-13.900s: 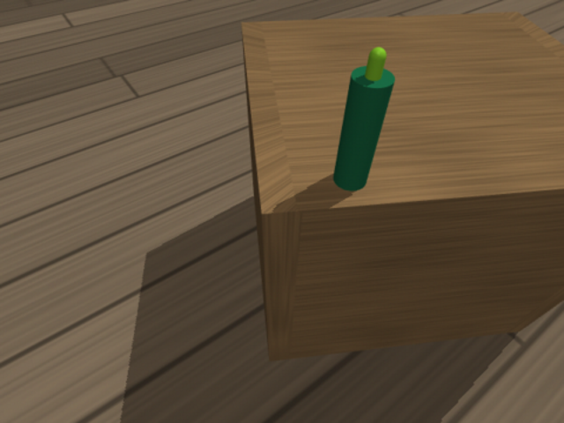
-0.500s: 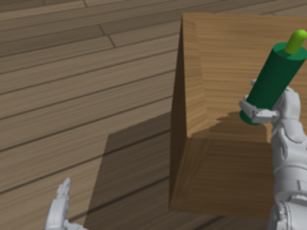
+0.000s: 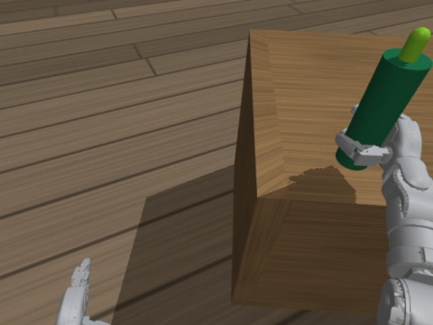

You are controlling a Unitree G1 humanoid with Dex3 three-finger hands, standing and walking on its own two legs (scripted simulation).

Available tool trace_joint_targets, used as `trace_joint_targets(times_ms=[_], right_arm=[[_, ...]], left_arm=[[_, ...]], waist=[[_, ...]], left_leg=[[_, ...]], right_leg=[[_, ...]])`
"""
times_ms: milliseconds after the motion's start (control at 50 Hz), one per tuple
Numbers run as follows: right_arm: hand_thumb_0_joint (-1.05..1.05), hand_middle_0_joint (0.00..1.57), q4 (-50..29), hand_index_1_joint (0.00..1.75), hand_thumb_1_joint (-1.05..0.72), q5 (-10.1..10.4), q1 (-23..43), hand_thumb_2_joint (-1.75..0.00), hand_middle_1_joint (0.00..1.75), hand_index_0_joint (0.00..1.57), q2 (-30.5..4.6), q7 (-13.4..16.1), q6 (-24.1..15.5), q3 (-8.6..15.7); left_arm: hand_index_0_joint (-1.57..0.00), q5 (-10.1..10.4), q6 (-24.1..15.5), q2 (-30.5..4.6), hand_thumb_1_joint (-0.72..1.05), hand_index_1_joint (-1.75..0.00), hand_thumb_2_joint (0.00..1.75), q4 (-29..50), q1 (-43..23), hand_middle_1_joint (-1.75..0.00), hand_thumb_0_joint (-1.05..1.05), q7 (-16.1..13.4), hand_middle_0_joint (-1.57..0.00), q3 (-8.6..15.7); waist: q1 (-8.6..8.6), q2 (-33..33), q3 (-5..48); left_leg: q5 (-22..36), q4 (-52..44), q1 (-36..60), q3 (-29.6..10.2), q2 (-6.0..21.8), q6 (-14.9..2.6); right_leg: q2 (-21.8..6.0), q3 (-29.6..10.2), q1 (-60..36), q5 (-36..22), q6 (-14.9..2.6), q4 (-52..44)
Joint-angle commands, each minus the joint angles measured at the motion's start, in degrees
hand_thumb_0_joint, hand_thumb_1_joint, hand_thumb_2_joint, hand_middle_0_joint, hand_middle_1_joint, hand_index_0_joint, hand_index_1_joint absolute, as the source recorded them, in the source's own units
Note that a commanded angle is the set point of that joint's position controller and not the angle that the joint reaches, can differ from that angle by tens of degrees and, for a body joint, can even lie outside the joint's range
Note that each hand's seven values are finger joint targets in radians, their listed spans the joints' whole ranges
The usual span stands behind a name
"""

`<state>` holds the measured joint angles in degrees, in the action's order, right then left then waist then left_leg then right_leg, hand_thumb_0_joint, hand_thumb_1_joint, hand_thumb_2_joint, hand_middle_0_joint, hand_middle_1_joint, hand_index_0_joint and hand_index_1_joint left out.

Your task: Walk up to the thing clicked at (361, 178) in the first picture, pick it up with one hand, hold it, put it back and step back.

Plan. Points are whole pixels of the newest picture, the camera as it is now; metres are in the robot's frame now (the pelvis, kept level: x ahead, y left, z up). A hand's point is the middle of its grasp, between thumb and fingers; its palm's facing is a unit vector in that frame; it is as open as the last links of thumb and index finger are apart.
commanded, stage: lift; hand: right
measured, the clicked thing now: (380, 107) +0.41 -0.22 +0.22
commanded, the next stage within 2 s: hold in 1.38 s
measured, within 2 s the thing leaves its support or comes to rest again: neither
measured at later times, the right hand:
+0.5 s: hand (371, 123) +0.39 -0.21 +0.20, palm faces +0.17 +0.98 -0.02, open 8.8 cm
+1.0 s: hand (392, 108) +0.34 -0.19 +0.27, palm faces +0.17 +0.99 -0.04, open 8.8 cm
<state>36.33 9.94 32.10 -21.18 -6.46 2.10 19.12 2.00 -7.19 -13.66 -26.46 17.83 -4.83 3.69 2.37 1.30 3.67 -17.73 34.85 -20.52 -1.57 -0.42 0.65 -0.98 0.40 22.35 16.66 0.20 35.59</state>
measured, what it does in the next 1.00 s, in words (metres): stands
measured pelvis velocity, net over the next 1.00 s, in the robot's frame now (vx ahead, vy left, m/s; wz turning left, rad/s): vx -0.01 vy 0.01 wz -0.03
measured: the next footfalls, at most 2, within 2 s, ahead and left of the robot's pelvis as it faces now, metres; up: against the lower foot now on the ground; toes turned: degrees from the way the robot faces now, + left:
none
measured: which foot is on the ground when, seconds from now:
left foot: down 0.00-1.00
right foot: down 0.00-1.00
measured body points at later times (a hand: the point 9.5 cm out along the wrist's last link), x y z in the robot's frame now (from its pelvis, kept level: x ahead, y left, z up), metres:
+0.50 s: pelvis +0.00 +0.00 +0.01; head -0.02 +0.02 +0.46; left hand +0.15 +0.26 -0.06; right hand +0.37 -0.26 +0.21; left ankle +0.00 +0.13 -0.73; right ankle +0.02 -0.12 -0.73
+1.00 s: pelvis -0.01 +0.01 +0.01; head -0.05 +0.04 +0.45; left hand +0.16 +0.26 -0.07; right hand +0.33 -0.24 +0.27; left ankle +0.00 +0.13 -0.73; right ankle +0.02 -0.12 -0.73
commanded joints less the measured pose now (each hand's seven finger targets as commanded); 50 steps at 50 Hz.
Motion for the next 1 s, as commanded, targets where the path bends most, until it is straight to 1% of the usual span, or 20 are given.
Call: trace_joint_targets(times_ms=[0, 120, 140, 180, 220, 260, 280, 360, 400, 480, 540, 600, 620, 680, 720, 740, 840, 860, 900, 980], right_arm=[[0.0, 1.28, -18.72, 1.43, -0.43, 1.56, 32.17, -1.37, 1.43, 1.31, -16.26, 0.75, -5.67, 3.47], [0.0, 1.29, -18.2, 1.44, -0.33, 1.5, 31.68, -1.34, 1.44, 1.33, -16.25, -0.02, -4.01, 2.55], [0.0, 1.28, -16.95, 1.42, -0.31, 1.53, 30.28, -1.32, 1.42, 1.32, -13.97, -0.39, -3.36, 1.14], [0.0, 1.28, -20.79, 1.4, -0.35, 2.21, 31.78, -1.3, 1.4, 1.31, -17.27, 0.31, -2.86, 4.26], [0.0, 1.28, -22.23, 1.4, -0.33, 2.37, 31.07, -1.3, 1.4, 1.31, -15.98, 0.79, -2.55, 3.78], [0.0, 1.27, -23.99, 1.4, -0.3, 2.34, 32.78, -1.29, 1.4, 1.31, -16.57, 1.47, -2.61, 4.47], [0.0, 1.27, -27.22, 1.39, -0.3, 2.49, 33.82, -1.28, 1.39, 1.3, -15.0, 1.54, -2.77, 2.65], [0.0, 1.28, -25.04, 1.4, -0.31, 2.19, 29.6, -1.29, 1.4, 1.31, -13.16, 1.4, 0.08, 1.22], [0.0, 1.29, -30.15, 1.4, -0.33, 1.85, 31.0, -1.29, 1.4, 1.31, -17.32, 2.19, 1.19, 4.2], [0.0, 1.29, -36.33, 1.41, -0.34, 2.54, 30.33, -1.3, 1.41, 1.32, -12.59, 2.33, 4.94, 1.54], [0.0, 1.31, -37.14, 1.42, -0.34, 3.01, 28.38, -1.3, 1.42, 1.33, -14.44, 2.24, 8.21, 3.52], [0.0, 1.3, -38.71, 1.42, -0.33, 3.18, 29.74, -1.3, 1.42, 1.33, -14.08, 2.61, 11.64, 3.41], [0.0, 1.3, -37.65, 1.42, -0.32, 2.92, 28.45, -1.3, 1.42, 1.33, -11.98, 2.36, 13.07, 1.76], [0.0, 1.3, -39.79, 1.42, -0.31, 3.0, 27.94, -1.3, 1.42, 1.34, -13.8, 2.5, 16.22, 3.57], [0.0, 1.31, -40.16, 1.42, -0.32, 3.15, 26.67, -1.29, 1.42, 1.34, -12.25, 2.04, 18.35, 2.86], [0.0, 1.3, -40.94, 1.41, -0.31, 3.34, 26.11, -1.28, 1.41, 1.33, -12.11, 2.0, 19.43, 3.1], [0.0, 1.31, -46.48, 1.43, -0.31, 3.65, 28.08, -1.3, 1.43, 1.34, -12.21, 1.95, 23.26, 2.92], [0.0, 1.32, -47.13, 1.43, -0.33, 3.95, 28.18, -1.3, 1.43, 1.35, -13.96, 2.26, 23.98, 4.54], [0.0, 1.31, -49.31, 1.42, -0.33, 4.13, 29.43, -1.29, 1.42, 1.34, -14.08, 2.94, 24.96, 4.65], [0.0, 1.31, -53.47, 1.41, -0.33, 4.23, 30.89, -1.28, 1.41, 1.33, -13.18, 4.0, 26.05, 3.75]], left_arm=[[-0.05, 0.08, -3.63, -4.84, -0.56, -0.06, 0.06, 9.61, -6.04, -0.05, 0.0, -0.72, -0.06, 0.09], [-0.06, -0.13, -3.71, -7.99, -0.53, -0.05, 0.04, 5.37, -3.9, -0.06, 0.0, -1.13, -0.05, 2.89], [-0.06, -0.23, -3.81, -7.91, -0.53, -0.05, 0.03, 4.78, -3.53, -0.06, 0.0, -1.05, -0.05, 3.15], [-0.06, -0.19, -4.53, -11.36, -0.53, -0.05, 0.03, 7.89, -5.73, -0.06, 0.0, -1.51, -0.05, 5.83], [-0.06, -0.17, -4.64, -7.76, -0.53, -0.05, 0.04, 8.03, -6.22, -0.06, 0.0, -1.11, -0.05, 2.42], [-0.06, -0.13, -5.15, -8.27, -0.53, -0.05, 0.04, 11.36, -7.61, -0.06, 0.0, -1.64, -0.05, 2.7], [-0.06, -0.13, -5.17, -5.86, -0.54, -0.05, 0.04, 10.72, -7.85, -0.06, 0.0, -1.41, -0.05, 0.65], [-0.06, -0.21, -4.81, -4.12, -0.53, -0.05, 0.04, 4.07, -5.47, -0.06, 0.0, -1.1, -0.05, -0.24], [-0.06, -0.53, -4.8, -7.85, -0.53, -0.05, 0.04, 4.92, -5.88, -0.06, 0.0, -1.25, -0.05, 3.44], [-0.05, -0.31, -5.14, -5.45, -0.54, -0.05, 0.04, 5.65, -6.48, -0.06, 0.0, -0.51, -0.05, 1.04], [-0.05, -0.16, -4.49, -7.21, -0.54, -0.05, 0.04, 4.53, -6.9, -0.05, 0.0, -0.63, -0.04, 2.81], [-0.04, -0.03, -4.57, -8.92, -0.55, -0.05, 0.05, 4.4, -10.17, -0.05, 0.0, -0.7, -0.04, 4.23], [-0.04, -0.05, -4.32, -6.75, -0.55, -0.05, 0.05, 2.16, -9.03, -0.05, 0.0, -0.47, -0.04, 2.49], [-0.04, 0.16, -4.74, -9.15, -0.54, -0.05, 0.05, 4.19, -9.66, -0.05, 0.0, -0.35, -0.04, 4.3], [-0.04, 0.41, -4.32, -4.3, -0.54, -0.05, 0.04, 1.39, -8.66, -0.05, 0.0, 0.59, -0.04, 0.21], [-0.04, 0.57, -4.63, -4.21, -0.54, -0.05, 0.05, 2.67, -9.57, -0.05, 0.0, 0.74, -0.04, 0.03], [-0.04, 0.5, -5.11, -5.73, -0.54, -0.05, 0.05, 2.37, -9.2, -0.05, 0.0, 1.56, -0.04, 1.29], [-0.04, 0.58, -5.36, -8.46, -0.54, -0.04, 0.05, 2.28, -9.28, -0.04, 0.0, 1.21, -0.04, 4.01], [-0.04, 0.39, -6.02, -10.3, -0.55, -0.05, 0.05, 4.1, -10.46, -0.04, 0.0, 0.89, -0.04, 5.31], [-0.03, 0.5, -7.07, -4.87, -0.56, -0.05, 0.06, 5.02, -12.66, -0.04, 0.0, 0.69, -0.04, -0.2]], waist=[[-1.01, 2.02, 18.66], [-0.07, 4.8, 18.56], [-0.09, 4.88, 18.75], [-0.12, 2.8, 21.93], [-1.38, 1.71, 19.86], [-1.07, 0.16, 22.28], [-1.85, 1.56, 20.28], [-2.22, 4.94, 15.89], [-1.8, 5.24, 17.69], [-1.87, 3.82, 18.28], [-2.2, 0.51, 18.06], [-2.36, -0.4, 14.93], [-2.4, 0.79, 14.39], [-2.02, -1.36, 12.67], [-2.87, 0.27, 10.63], [-3.03, -0.44, 10.62], [-2.72, 1.31, 12.86], [-2.22, 1.22, 13.54], [-1.75, 0.13, 14.98], [-3.5, 0.24, 14.23]], left_leg=[[15.37, -4.81, 4.12, 1.75, 0.02, -0.52], [13.85, -5.25, 1.55, 2.18, -0.4, -0.99], [14.23, -5.23, 1.45, 2.47, -0.39, -0.97], [16.2, -5.16, 2.8, 2.9, -0.6, -0.81], [15.19, -5.6, 3.96, 3.05, -0.6, -0.85], [15.7, -5.9, 5.1, 3.17, -0.86, -0.8], [14.65, -6.09, 5.51, 3.25, -0.76, -0.82], [12.86, -6.9, 4.06, 2.69, -0.29, -0.9], [14.08, -7.23, 4.88, 2.32, -0.01, -0.86], [16.69, -7.17, 6.24, 3.06, -0.4, -0.92], [18.09, -7.46, 6.94, 3.52, -0.53, -0.67], [14.58, -8.44, 6.73, 3.3, -0.12, -0.44], [13.9, -8.56, 6.21, 3.16, 0.05, -0.56], [10.25, -9.57, 5.9, 3.57, -0.07, -0.35], [8.66, -10.24, 5.68, 3.34, 0.28, -0.32], [7.97, -10.5, 5.96, 3.28, 0.27, -0.28], [9.69, -10.05, 6.1, 3.76, 0.07, -0.61], [9.49, -10.07, 5.68, 3.87, 0.04, -0.56], [10.53, -10.06, 6.31, 3.82, 0.25, -0.52], [9.32, -10.18, 7.5, 3.6, 0.48, -0.51]], right_leg=[[0.76, 0.5, -11.2, -12.54, -1.03, -4.27], [0.12, 0.03, -13.7, -11.62, -0.56, -5.58], [0.05, -0.12, -14.52, -12.75, -0.52, -5.44], [-0.14, -0.41, -16.58, -15.23, -0.57, -5.0], [0.17, -0.22, -14.9, -13.81, -0.55, -5.62], [-0.14, -0.5, -16.68, -14.55, -0.62, -5.81], [-0.01, -0.46, -15.34, -13.38, -0.55, -6.33], [0.51, 0.29, -14.09, -11.44, -0.75, -7.39], [0.89, 0.74, -15.17, -12.03, -0.83, -7.04], [0.63, 0.41, -16.91, -15.11, -0.73, -6.88], [0.45, 0.06, -17.67, -17.27, -0.94, -6.87], [1.02, 0.37, -15.69, -12.74, -1.25, -7.86], [1.17, 0.5, -15.73, -12.05, -1.24, -7.95], [1.24, 0.24, -15.24, -8.38, -1.55, -8.88], [1.63, 0.59, -14.11, -7.1, -1.59, -9.06], [1.57, 0.56, -13.95, -6.71, -1.63, -9.21], [1.5, 0.16, -15.67, -8.2, -1.42, -9.56], [1.44, 0.02, -16.57, -7.83, -1.53, -9.44], [1.59, -0.02, -17.71, -8.82, -1.64, -9.02], [1.85, -0.09, -16.01, -8.33, -1.66, -8.71]])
